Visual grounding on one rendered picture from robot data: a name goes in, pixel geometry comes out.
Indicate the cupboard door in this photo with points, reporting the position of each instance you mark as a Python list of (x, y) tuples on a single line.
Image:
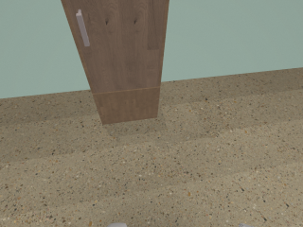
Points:
[(125, 42)]

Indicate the handle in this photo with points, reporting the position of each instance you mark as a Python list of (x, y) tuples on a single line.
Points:
[(82, 28)]

